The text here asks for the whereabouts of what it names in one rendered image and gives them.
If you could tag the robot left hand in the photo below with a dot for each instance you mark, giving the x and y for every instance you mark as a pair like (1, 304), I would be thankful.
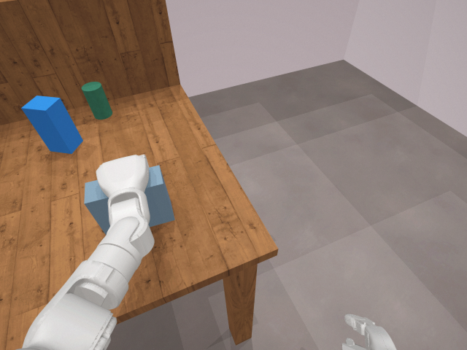
(126, 172)

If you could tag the robot right hand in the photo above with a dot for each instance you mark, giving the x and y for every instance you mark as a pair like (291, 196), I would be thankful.
(376, 338)

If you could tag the robot left forearm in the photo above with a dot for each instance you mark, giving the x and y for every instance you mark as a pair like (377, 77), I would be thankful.
(103, 278)

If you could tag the robot left upper arm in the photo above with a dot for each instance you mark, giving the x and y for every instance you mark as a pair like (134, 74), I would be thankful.
(74, 324)

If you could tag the sponge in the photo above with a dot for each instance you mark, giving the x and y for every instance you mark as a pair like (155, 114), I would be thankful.
(157, 198)

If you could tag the table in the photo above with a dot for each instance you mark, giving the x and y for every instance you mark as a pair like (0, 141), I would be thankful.
(52, 48)

